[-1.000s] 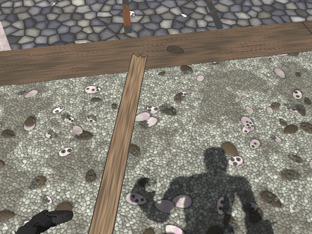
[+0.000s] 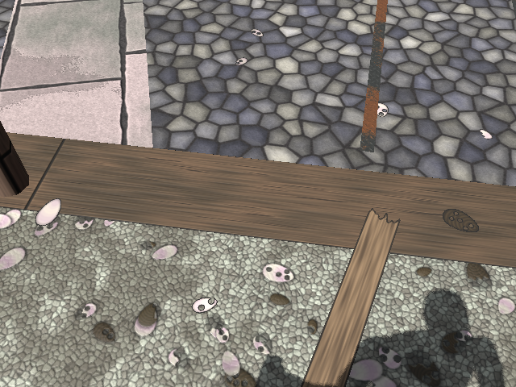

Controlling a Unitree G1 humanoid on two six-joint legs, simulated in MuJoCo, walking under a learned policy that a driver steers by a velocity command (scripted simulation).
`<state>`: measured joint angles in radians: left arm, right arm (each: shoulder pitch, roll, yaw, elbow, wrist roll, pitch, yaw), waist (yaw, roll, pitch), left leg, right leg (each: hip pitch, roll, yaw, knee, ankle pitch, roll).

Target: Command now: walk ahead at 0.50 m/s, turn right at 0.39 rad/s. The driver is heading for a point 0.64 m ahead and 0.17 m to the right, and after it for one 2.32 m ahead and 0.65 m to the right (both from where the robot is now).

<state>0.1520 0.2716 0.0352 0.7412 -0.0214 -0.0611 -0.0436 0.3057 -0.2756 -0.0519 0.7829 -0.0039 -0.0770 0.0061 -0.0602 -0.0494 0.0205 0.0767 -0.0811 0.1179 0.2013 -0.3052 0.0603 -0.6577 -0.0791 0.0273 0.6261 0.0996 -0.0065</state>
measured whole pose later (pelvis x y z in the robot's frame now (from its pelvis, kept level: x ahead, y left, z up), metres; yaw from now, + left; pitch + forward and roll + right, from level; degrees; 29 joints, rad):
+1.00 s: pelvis +0.41 -0.06 +0.00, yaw -36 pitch +1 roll +2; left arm 0.22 0.31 0.07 0.63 -0.02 0.05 -0.01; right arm 0.15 -0.32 -0.08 0.76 0.03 0.00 0.00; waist -0.01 0.01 0.01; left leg -0.27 0.08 0.20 0.48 -0.23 0.00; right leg -0.30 -0.05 -0.04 0.59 -0.33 -0.05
